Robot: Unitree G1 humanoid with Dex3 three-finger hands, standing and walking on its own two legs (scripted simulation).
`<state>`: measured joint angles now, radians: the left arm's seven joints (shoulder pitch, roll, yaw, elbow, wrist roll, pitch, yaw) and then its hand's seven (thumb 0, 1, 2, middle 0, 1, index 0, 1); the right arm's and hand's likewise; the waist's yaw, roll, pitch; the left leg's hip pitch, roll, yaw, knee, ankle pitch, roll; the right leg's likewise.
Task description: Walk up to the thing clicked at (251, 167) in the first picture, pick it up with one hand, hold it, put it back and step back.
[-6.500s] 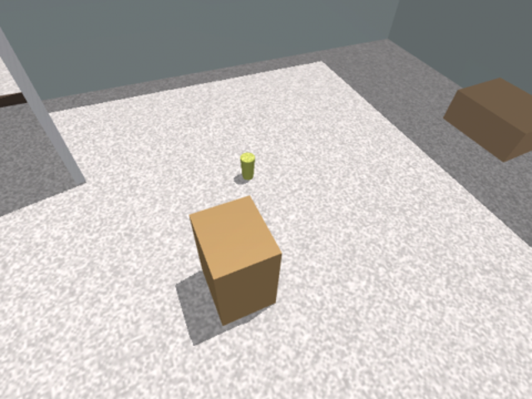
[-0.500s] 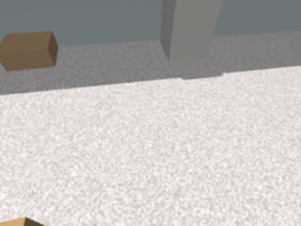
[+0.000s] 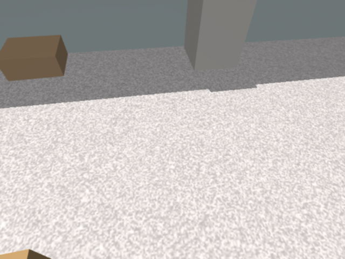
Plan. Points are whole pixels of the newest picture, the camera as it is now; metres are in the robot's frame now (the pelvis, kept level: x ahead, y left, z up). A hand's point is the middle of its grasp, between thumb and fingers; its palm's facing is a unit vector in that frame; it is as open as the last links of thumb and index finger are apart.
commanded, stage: walk up
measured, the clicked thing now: out of the picture +0.25 +1.22 -0.71
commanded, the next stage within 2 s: none
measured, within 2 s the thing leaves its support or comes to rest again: neither
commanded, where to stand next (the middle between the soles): +0.94 -0.03 m, yaw -1 degrees
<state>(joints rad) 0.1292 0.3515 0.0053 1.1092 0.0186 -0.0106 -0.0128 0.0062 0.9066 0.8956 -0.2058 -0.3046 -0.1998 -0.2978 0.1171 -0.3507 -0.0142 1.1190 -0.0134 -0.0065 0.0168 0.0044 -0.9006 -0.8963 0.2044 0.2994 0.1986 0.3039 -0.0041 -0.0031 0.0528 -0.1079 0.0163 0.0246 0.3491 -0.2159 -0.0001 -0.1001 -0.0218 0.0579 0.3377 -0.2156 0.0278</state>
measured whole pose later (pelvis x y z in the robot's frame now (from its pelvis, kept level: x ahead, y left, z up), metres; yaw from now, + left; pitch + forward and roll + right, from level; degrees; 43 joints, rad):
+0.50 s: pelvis +0.13 -0.05 -0.01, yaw -1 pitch -3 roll -2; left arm 0.33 0.39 0.07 0.97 0.03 -0.07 -0.05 0.01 0.90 0.90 -0.21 -0.30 -0.20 -0.30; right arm 0.26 -0.44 -0.09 0.97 -0.03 -0.01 0.09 0.01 -0.90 -0.90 0.20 0.30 0.20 0.30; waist 0.03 0.07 0.05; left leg -0.49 0.05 -0.07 0.87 -0.27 -0.01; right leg -0.07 0.01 -0.09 0.38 -0.26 -0.02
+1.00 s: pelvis +0.36 -0.01 -0.01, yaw -2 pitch -2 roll +1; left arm 0.25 0.43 0.06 0.91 0.02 -0.05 -0.09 0.01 0.91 0.90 -0.20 -0.30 -0.20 -0.30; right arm 0.34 -0.41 -0.05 0.84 -0.01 -0.08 0.06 0.00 -0.90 -0.90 0.21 0.30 0.20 0.30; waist -0.03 -0.02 0.08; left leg -0.09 0.03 0.12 0.45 -0.31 0.01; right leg -0.49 -0.09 -0.02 0.70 -0.19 -0.01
